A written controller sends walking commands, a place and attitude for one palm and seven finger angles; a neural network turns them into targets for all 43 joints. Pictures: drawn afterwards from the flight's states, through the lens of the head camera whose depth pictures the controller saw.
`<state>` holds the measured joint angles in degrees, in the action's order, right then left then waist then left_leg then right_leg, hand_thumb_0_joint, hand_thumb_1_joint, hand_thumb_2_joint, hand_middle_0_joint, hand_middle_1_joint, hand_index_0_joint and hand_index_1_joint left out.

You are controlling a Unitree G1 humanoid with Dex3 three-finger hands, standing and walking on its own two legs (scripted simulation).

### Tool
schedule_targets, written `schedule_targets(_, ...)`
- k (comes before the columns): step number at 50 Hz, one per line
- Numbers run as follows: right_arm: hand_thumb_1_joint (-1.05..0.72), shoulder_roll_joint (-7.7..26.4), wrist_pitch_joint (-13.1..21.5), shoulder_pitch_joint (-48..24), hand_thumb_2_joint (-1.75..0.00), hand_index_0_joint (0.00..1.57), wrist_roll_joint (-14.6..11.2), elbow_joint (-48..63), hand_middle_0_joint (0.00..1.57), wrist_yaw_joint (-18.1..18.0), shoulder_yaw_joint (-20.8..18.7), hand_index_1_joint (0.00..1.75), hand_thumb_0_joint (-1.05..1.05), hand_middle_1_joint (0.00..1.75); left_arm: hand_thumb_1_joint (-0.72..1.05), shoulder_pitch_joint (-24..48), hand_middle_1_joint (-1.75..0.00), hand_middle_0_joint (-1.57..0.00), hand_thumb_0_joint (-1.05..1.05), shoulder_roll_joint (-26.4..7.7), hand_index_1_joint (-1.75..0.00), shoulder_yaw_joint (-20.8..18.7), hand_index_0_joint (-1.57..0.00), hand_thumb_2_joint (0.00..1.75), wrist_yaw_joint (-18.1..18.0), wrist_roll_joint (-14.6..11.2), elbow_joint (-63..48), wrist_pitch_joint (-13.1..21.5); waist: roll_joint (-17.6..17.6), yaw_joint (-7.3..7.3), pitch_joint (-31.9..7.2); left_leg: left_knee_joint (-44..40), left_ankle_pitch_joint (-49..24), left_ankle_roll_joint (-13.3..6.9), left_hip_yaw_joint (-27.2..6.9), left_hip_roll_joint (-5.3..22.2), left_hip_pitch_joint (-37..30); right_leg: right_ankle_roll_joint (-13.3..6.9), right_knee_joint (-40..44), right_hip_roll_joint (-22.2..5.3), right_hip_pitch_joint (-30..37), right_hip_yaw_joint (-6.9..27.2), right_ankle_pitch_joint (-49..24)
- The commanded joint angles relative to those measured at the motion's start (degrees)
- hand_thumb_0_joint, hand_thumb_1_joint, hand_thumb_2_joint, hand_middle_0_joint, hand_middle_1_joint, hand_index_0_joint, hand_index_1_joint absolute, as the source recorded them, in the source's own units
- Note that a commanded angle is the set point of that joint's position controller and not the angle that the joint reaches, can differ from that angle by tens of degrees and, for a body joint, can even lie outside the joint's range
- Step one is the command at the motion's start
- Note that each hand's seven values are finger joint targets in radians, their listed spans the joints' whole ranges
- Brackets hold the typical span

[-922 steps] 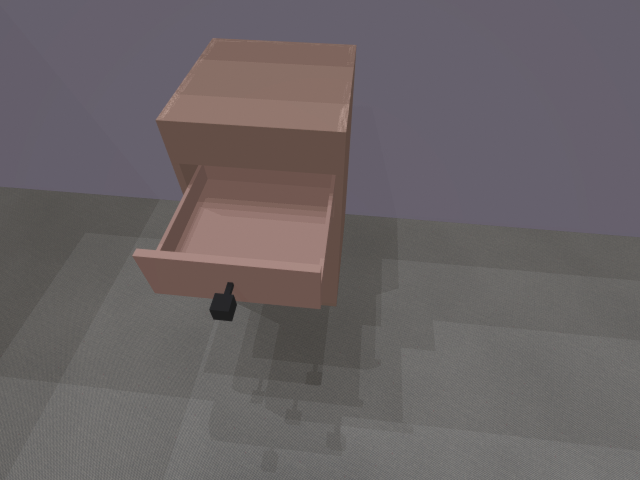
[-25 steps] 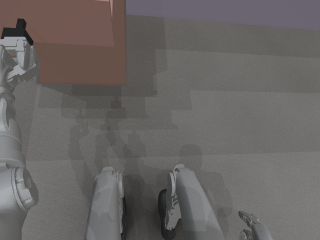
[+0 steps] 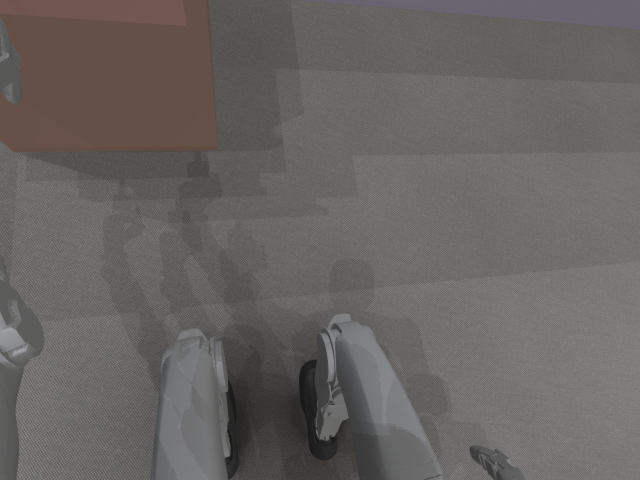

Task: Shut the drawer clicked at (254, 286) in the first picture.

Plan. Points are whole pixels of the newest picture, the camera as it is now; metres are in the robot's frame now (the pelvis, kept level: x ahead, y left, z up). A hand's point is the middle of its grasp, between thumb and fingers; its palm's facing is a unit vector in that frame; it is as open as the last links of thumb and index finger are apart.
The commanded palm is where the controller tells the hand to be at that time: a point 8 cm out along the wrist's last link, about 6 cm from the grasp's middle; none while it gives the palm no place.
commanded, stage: push the drawer shut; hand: left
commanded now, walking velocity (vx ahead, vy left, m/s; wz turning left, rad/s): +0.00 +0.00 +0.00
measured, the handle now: out of the picture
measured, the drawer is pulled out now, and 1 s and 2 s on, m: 0.07 0.00 0.00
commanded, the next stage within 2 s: pull the fist back off the drawer in 0.78 s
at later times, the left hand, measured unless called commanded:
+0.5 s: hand (10, 9) +0.60 +0.28 +0.02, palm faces +0.08 -0.99 -0.07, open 3.2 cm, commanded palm +0.62 +0.26 +0.03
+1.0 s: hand out of the picture +0.62 +0.28 +0.02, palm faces +0.07 -0.99 -0.08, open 3.3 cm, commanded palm +0.65 +0.25 +0.03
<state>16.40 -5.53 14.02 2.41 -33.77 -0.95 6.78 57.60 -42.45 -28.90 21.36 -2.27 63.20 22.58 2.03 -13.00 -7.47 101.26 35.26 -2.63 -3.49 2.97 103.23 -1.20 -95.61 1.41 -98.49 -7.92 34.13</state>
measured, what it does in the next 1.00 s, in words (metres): stands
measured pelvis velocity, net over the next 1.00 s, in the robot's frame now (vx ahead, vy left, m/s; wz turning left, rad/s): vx -0.02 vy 0.00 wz -0.05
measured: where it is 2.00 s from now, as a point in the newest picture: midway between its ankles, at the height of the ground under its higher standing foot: (272, 435)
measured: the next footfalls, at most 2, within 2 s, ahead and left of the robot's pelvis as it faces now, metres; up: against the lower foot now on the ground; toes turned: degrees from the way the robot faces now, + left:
none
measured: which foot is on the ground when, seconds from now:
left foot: down 0.00-1.00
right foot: down 0.00-1.00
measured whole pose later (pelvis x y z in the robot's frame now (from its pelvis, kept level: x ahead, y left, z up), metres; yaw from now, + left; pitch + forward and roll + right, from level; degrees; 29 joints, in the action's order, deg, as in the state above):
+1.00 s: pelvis -0.02 +0.00 -0.03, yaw -3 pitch +39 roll -12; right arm 15.8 -6.9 17.3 3.5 -31.2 -0.7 12.5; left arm 82.2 -60.7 -25.0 21.2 7.0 72.6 13.5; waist 1.9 -22.1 -3.1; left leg 105.9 33.8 -3.3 -5.2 3.2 112.5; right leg -0.9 -98.7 1.7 -106.6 -9.5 32.2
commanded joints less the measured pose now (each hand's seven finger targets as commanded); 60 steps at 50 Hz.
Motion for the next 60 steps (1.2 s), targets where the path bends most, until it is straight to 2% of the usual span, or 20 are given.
schedule_targets(1, -0.90, 13.28, -0.11, 11.99, -0.90, 0.20, 0.24, 1.53, 0.20, -0.73, -4.45, 0.30, 0.00, 0.30, 0.90, 27.94, -1.60, -1.40, 0.00, -19.92, -1.60, -2.88, -1.40, 0.90, -1.21, -1.22, -13.80, 3.84, 17.14, -1.35, -39.13, -11.60, -17.12, 0.40, -5.85, -0.12, -36.12, -0.67, 10.40, 1.44, 12.26, 3.21, -9.97)
schedule_targets(2, -0.90, 13.15, -0.20, 12.17, -0.90, 0.20, 0.27, 1.55, 0.20, -0.64, -4.40, 0.30, 0.00, 0.30, 0.90, 28.48, -1.60, -1.40, 0.00, -19.14, -1.60, -2.01, -1.40, 0.90, -1.17, -0.81, -13.49, 3.54, 17.41, -1.60, -39.19, -11.56, -17.16, 0.38, -5.74, -0.14, -36.22, -0.68, 10.41, 1.45, 12.13, 3.14, -9.93)
schedule_targets(3, -0.90, 13.05, -0.18, 12.32, -0.90, 0.20, 0.44, 1.53, 0.20, -0.60, -4.35, 0.30, 0.00, 0.30, 0.90, 30.31, -1.60, -1.40, 0.00, -19.12, -1.60, -1.66, -1.40, 0.90, -1.31, -0.67, -14.95, 3.70, 20.08, -1.82, -39.66, -11.67, -18.48, 0.60, -6.15, -0.10, -38.13, -0.86, 10.08, 1.35, 10.86, 2.97, -10.52)
schedule_targets(6, -0.90, 13.33, -0.63, 13.15, -0.90, 0.20, 0.52, 1.40, 0.20, -0.40, -4.21, 0.30, 0.00, 0.30, 0.90, 30.48, -1.60, -1.40, 0.00, -20.21, -1.60, -2.29, -1.40, 0.90, -1.70, -0.11, -13.32, 2.97, 18.33, -2.19, -39.86, -11.39, -19.06, 0.53, -6.39, 0.00, -37.91, -0.75, 10.29, 1.52, 11.39, 2.89, -10.88)
schedule_targets(8, -0.90, 13.05, -0.64, 13.54, -0.90, 0.20, 0.64, 1.33, 0.20, -0.23, -4.15, 0.30, 0.00, 0.30, 0.90, 32.52, -1.60, -1.40, 0.00, -19.67, -1.60, -1.56, -1.40, 0.90, -1.69, 0.05, -14.46, 2.86, 20.09, -2.69, -40.77, -10.90, -20.69, 0.48, -6.32, -0.05, -38.91, -0.80, 10.07, 1.45, 11.06, 2.85, -11.80)
schedule_targets(12, -0.90, 13.27, -1.15, 14.31, -0.90, 0.20, 0.85, 1.04, 0.20, -0.09, -3.70, 0.30, 0.00, 0.30, 0.90, 34.75, -1.60, -1.40, 0.00, -22.44, -1.60, -2.38, -1.40, 0.90, -2.00, 1.10, -13.63, 2.11, 20.27, -3.33, -40.57, -10.27, -21.63, 0.43, -6.35, 0.06, -38.11, -0.77, 9.86, 1.58, 11.33, 2.69, -12.40)
schedule_targets(13, -0.90, 13.15, -1.15, 14.48, -0.90, 0.20, 0.93, 1.10, 0.20, -0.02, -3.78, 0.30, 0.00, 0.30, 0.90, 35.80, -1.60, -1.40, 0.00, -21.37, -1.60, -1.35, -1.40, 0.90, -1.96, 1.37, -13.87, 2.14, 21.59, -3.79, -41.05, -10.23, -22.14, 0.47, -6.62, 0.08, -39.41, -0.87, 9.78, 1.60, 10.10, 2.69, -12.41)
schedule_targets(19, -0.90, 13.51, -1.67, 15.20, -0.90, 0.20, 1.09, 0.99, 0.20, 0.02, -2.94, 0.30, 0.00, 0.30, 0.90, 38.53, -1.60, -1.40, 0.00, -23.56, -1.60, -1.10, -1.40, 0.90, -2.00, 2.59, -10.36, 0.82, 21.89, -5.29, -38.56, -9.62, -20.34, 0.29, -6.51, 0.07, -36.66, -0.90, 9.54, 1.76, 9.29, 2.38, -11.83)
schedule_targets(20, -0.90, 13.60, -1.70, 15.46, -0.90, 0.20, 1.23, 0.96, 0.20, -0.07, -2.84, 0.30, 0.00, 0.30, 0.90, 40.05, -1.60, -1.40, 0.00, -25.22, -1.60, -1.85, -1.40, 0.90, -2.10, 2.76, -11.24, 0.85, 21.97, -5.47, -39.19, -9.12, -20.70, 0.12, -6.32, 0.07, -36.20, -0.81, 9.38, 1.72, 9.88, 2.51, -12.20)
schedule_targets(28, -0.90, 13.81, -2.35, 16.93, -0.90, 0.20, 1.64, 1.07, 0.20, 0.14, -2.20, 0.30, 0.00, 0.30, 0.90, 45.17, -1.60, -1.40, 0.00, -26.40, -1.60, -0.27, -1.40, 0.90, -2.43, 4.73, -11.29, -0.64, 26.22, -7.43, -40.43, -8.42, -22.60, 0.30, -7.30, 0.33, -39.18, -1.01, 8.40, 1.76, 7.02, 1.93, -13.32)
schedule_targets(31, -0.90, 14.06, -2.61, 17.33, -0.90, 0.20, 1.66, 1.17, 0.20, 0.06, -1.56, 0.30, 0.00, 0.30, 0.90, 45.84, -1.60, -1.40, 0.00, -29.58, -1.60, -1.45, -1.40, 0.90, -2.22, 5.27, -9.17, -1.67, 24.57, -8.03, -39.17, -7.54, -21.66, -0.16, -6.46, 0.23, -35.25, -0.83, 8.48, 1.91, 8.97, 2.21, -13.54)
schedule_targets(33, -0.90, 13.85, -2.71, 17.41, -0.90, 0.20, 1.63, 1.38, 0.20, 0.18, -1.37, 0.30, 0.00, 0.30, 0.90, 47.13, -1.60, -1.40, 0.00, -28.32, -1.60, 0.53, -1.40, 0.90, -2.03, 6.13, -8.60, -2.22, 27.22, -8.68, -38.60, -7.53, -21.80, -0.03, -6.63, 0.26, -36.11, -1.07, 8.24, 1.97, 7.06, 2.07, -13.40)
schedule_targets(34, -0.90, 14.18, -2.83, 17.65, -0.90, 0.20, 1.77, 1.10, 0.20, 0.15, -1.16, 0.30, 0.00, 0.30, 0.90, 47.36, -1.60, -1.40, 0.00, -28.79, -1.60, 0.49, -1.40, 0.90, -2.08, 6.37, -7.47, -2.60, 26.77, -8.96, -37.52, -7.56, -21.07, 0.06, -6.97, 0.35, -35.76, -1.04, 7.95, 1.95, 6.31, 1.68, -13.08)
schedule_targets(37, -0.90, 14.31, -2.79, 18.41, -0.90, 0.20, 1.73, 1.21, 0.20, -0.09, -0.95, 0.30, 0.00, 0.30, 0.90, 49.93, -1.60, -1.40, 0.00, -31.22, -1.60, -0.58, -1.40, 0.90, -1.96, 6.12, -8.54, -2.95, 26.47, -9.48, -39.15, -6.48, -20.77, -0.32, -6.25, 0.20, -33.88, -0.78, 7.84, 2.02, 8.07, 2.05, -13.66)
schedule_targets(43, -0.90, 14.40, -1.92, 17.85, -0.90, 0.20, 1.37, 1.35, 0.20, -0.49, 0.20, 0.30, 0.00, 0.30, 0.90, 52.44, -1.60, -1.40, 0.00, -29.93, -1.60, 3.07, -1.40, 0.90, -2.20, 6.75, -6.12, -4.26, 27.57, -11.29, -35.07, -7.52, -13.77, -0.54, -6.43, 0.42, -31.26, -0.78, 7.91, 2.15, 5.30, 1.81, -10.33)
schedule_targets(51, -0.90, 14.95, -1.64, 17.98, -0.90, 0.20, 1.32, 2.88, 0.20, -0.57, 0.45, 0.30, 0.00, 0.30, 0.90, 50.82, -1.60, -1.40, 0.00, -32.73, -1.60, 1.47, -1.40, 0.90, -1.76, 7.63, -6.44, -5.61, 27.74, -10.20, -35.73, -8.15, -10.20, -0.36, -6.79, 0.18, -29.90, -0.96, 7.26, 2.10, 5.75, 1.58, -9.18)
schedule_targets(54, -0.90, 15.07, -1.93, 18.37, -0.90, 0.20, 1.38, 3.44, 0.20, -0.29, 0.18, 0.30, 0.00, 0.30, 0.90, 48.31, -1.60, -1.40, 0.00, -33.36, -1.60, -0.21, -1.40, 0.90, -1.39, 7.45, -8.43, -5.87, 28.65, -8.76, -37.31, -8.74, -12.02, 0.02, -7.47, 0.21, -32.34, -1.13, 6.88, 2.11, 5.77, 1.20, -9.98)
schedule_targets(57, -0.90, 15.08, -2.17, 18.01, -0.90, 0.20, 1.05, 3.82, 0.20, -0.19, -0.06, 0.30, 0.00, 0.30, 0.90, 45.15, -1.60, -1.40, 0.00, -32.39, -1.60, -0.53, -1.40, 0.90, -1.00, 6.82, -8.21, -6.74, 25.67, -8.33, -36.06, -9.07, -10.06, -0.16, -7.28, 0.33, -30.28, -0.98, 7.23, 2.25, 6.48, 1.43, -9.02)
schedule_targets(58, -0.90, 14.89, -2.17, 18.12, -0.90, 0.20, 1.06, 3.84, 0.20, -0.16, -0.10, 0.30, 0.00, 0.30, 0.90, 44.85, -1.60, -1.40, 0.00, -32.39, -1.60, -0.75, -1.40, 0.90, -0.88, 6.84, -9.29, -6.61, 26.95, -7.87, -36.32, -9.60, -10.89, 0.04, -7.68, 0.47, -31.96, -1.10, 7.00, 2.11, 5.84, 1.19, -9.29)
schedule_targets(60, -0.90, 15.09, -2.27, 18.26, -0.90, 0.20, 0.98, 4.02, 0.20, 0.00, -0.45, 0.30, 0.00, 0.30, 0.90, 41.86, -1.60, -1.40, 0.00, -32.81, -1.60, -2.22, -1.40, 0.90, -0.81, 6.26, -9.85, -7.00, 25.64, -6.80, -36.67, -9.78, -11.41, 0.06, -7.67, 0.55, -31.97, -1.00, 7.12, 2.12, 6.63, 1.15, -9.42)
